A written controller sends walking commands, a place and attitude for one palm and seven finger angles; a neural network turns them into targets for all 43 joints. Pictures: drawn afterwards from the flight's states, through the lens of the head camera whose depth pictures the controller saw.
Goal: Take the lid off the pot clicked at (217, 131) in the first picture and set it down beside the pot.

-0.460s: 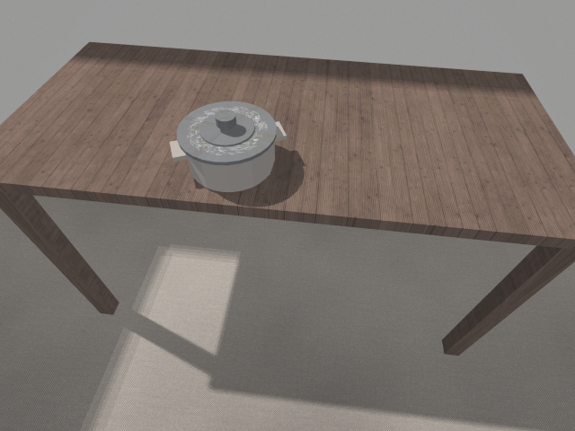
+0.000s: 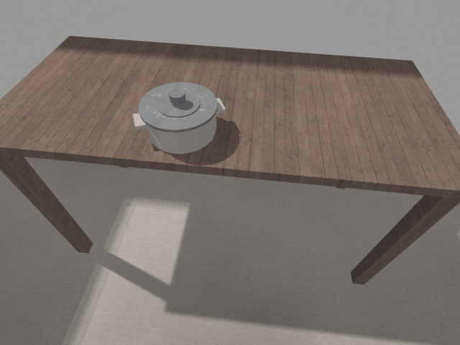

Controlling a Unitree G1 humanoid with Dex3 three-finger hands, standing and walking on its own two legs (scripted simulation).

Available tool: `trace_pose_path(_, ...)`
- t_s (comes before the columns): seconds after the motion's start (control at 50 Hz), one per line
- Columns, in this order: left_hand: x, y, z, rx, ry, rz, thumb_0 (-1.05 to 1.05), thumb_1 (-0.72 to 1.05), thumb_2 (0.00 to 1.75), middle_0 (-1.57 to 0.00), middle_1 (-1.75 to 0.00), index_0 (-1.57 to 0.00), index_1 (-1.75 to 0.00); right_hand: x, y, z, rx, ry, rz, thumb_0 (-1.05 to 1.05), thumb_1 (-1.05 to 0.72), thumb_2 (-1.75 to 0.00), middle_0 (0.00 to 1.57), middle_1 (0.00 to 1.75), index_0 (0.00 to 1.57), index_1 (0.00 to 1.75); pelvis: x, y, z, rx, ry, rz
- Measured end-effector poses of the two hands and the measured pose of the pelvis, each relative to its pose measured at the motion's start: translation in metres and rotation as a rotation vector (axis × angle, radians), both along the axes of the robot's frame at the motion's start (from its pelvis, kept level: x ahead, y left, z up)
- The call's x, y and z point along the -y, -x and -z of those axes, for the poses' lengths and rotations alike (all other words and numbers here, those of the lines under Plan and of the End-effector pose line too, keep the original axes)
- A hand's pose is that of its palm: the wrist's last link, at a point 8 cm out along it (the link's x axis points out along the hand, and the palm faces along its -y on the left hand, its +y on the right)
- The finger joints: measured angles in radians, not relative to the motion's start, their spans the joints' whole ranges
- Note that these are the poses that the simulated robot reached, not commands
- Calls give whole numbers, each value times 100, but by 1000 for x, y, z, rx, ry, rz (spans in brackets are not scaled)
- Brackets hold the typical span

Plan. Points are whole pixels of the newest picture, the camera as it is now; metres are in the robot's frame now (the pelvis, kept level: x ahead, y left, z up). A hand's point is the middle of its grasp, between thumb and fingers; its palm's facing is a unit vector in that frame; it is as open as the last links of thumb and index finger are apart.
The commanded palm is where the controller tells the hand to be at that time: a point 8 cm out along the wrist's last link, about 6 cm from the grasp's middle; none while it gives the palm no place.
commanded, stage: look at it before walking up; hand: left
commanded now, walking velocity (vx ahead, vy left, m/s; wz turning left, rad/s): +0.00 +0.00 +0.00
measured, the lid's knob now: (177, 96) +0.65 +0.17 +0.07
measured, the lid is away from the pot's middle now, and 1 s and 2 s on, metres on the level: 0.00 0.00 0.00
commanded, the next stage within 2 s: take the last steps up to it in 0.18 s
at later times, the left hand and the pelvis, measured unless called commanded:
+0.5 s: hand out of the picture +0.00 +0.17 -0.18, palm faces +0.05 -0.98 -0.18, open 7.3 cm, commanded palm none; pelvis +0.01 +0.00 +0.00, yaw +0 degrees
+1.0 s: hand (151, 281) +0.27 +0.19 -0.16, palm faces -0.01 -0.98 -0.18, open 7.3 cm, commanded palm none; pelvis +0.13 +0.03 -0.01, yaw +2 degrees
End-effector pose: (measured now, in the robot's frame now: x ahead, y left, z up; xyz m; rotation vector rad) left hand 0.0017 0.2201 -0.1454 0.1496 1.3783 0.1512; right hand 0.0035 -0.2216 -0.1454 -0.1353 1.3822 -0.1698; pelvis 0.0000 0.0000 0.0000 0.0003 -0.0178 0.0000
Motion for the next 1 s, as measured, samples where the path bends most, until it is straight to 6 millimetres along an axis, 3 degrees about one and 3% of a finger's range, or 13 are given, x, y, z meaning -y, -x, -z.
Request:
trace_pose_path(0.4,4,9,1,-15,10,-9,1,91,90,-20,-30,-20,-30,0,9,1,-20,-7,4,1,-91,-90,20,30,20,30,3,0,1,-3,2,0)
trace_pose_path(0.52,-1,9,6,-27,22,-42,1,91,90,-20,-30,-21,-30,0,8,3,-49,7,-1,1,-91,-90,20,30,20,30,-4,-13,6,-16,19,-4)
trace_pose_path(0.64,-21,-1,17,-81,46,-54,1,91,90,-20,-30,-21,-30,-11,-7,-4,-36,56,16,1,-91,-90,20,30,20,30,-24,-38,11,-24,12,10)
trace_pose_path(0.72,-35,-39,11,-67,33,-18,1,91,90,-20,-30,-20,-30,-28,-6,-12,-48,58,37,1,-91,-90,20,30,20,30,-32,-55,4,-30,21,7)
trace_pose_path(0.82,-43,-117,0,71,27,3,1,91,90,-20,-30,-20,-30,-51,1,-19,-141,15,44,0,-91,-90,20,30,20,30,-36,-77,-3,-51,20,-9)
trace_pose_path(0.92,-37,-201,-9,196,22,56,1,91,90,-19,-30,-20,-30,-65,-4,-17,-210,-27,63,1,-91,-90,20,30,20,30,-35,-103,-2,-58,15,-19)
trace_pose_path(1.0,-24,-260,-10,295,12,88,1,91,90,-19,-30,-20,-30,-65,-19,-6,-253,-49,83,1,-91,-90,21,30,20,30,-29,-130,8,-42,7,-37)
